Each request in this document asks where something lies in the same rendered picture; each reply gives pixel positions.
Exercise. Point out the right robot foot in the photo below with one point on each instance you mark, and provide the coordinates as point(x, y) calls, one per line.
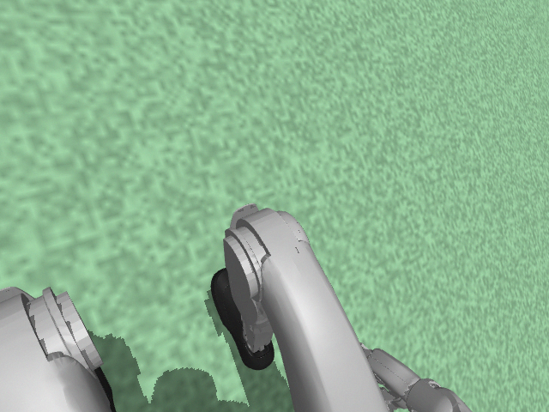
point(231, 319)

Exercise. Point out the left robot foot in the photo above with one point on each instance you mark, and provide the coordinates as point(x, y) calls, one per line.
point(108, 390)

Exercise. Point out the right robot arm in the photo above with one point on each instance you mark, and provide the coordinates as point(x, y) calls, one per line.
point(428, 396)

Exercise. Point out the right robot hand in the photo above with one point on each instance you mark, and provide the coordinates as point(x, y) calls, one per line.
point(396, 377)

